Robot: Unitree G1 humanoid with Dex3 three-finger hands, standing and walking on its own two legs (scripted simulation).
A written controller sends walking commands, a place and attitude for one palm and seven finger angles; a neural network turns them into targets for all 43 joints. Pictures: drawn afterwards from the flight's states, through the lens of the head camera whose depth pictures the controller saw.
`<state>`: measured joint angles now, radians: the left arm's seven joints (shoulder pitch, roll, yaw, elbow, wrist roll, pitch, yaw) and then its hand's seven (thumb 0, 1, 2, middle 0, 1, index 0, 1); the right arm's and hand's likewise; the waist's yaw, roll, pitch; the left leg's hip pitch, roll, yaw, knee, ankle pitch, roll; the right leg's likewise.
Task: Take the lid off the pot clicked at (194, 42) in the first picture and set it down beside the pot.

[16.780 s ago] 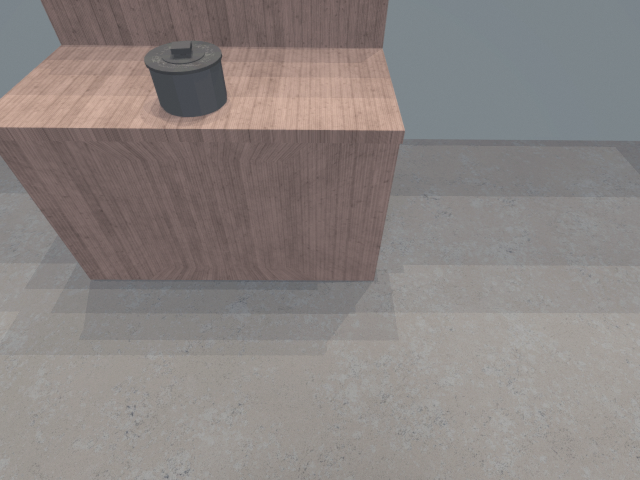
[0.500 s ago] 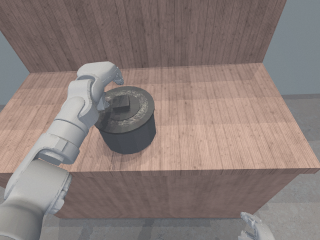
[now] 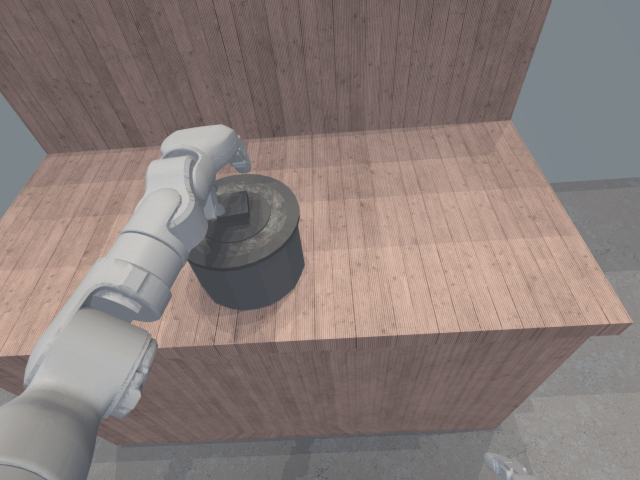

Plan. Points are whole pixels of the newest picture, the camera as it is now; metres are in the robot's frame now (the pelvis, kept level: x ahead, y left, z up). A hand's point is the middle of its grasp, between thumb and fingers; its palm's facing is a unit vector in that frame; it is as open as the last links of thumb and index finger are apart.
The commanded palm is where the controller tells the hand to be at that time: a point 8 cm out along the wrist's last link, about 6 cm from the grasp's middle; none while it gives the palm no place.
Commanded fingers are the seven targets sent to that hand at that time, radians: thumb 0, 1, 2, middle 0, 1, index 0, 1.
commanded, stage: lower the open fingers around the knob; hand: left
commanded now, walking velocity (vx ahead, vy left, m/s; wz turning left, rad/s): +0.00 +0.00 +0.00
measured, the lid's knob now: (232, 207) +0.48 +0.14 +0.07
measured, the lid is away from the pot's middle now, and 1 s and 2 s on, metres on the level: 0.00 0.00 0.00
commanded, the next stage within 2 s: close the fingers and squeeze the knob in 0.84 s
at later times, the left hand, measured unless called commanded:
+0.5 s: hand (221, 208) +0.45 +0.14 +0.11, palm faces -0.30 -0.06 -0.95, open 10.4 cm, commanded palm +0.44 +0.13 +0.16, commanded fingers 0.00 -0.31 1.43 -0.82 -0.08 -0.82 -0.08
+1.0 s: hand (226, 210) +0.45 +0.13 +0.09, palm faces -0.30 -0.06 -0.95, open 10.2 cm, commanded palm +0.44 +0.14 +0.16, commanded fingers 0.00 -0.15 1.14 -0.62 -0.52 -0.62 -0.52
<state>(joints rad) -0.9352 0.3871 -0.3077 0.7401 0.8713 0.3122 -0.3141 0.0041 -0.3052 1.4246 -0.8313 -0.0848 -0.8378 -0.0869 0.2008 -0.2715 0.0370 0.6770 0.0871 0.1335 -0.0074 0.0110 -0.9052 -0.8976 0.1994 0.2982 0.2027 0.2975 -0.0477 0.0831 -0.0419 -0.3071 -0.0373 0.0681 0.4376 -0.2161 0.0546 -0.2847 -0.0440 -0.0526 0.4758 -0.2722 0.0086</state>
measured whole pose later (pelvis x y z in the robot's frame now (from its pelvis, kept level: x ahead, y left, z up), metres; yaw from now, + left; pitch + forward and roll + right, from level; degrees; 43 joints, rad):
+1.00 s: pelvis +0.01 +0.00 +0.00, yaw -1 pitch +7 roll +0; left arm -0.86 0.36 -0.30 0.79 0.89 0.26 -0.23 0.00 -0.29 1.40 -0.80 -0.11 -0.82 -0.12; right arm 0.22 -0.28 0.01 0.69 0.08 0.15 -0.01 0.01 -0.91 -0.90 0.20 0.30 0.20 0.30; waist -0.05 0.07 -0.06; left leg -0.34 -0.02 0.08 0.46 -0.24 0.05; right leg -0.32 -0.03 -0.04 0.48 -0.28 0.01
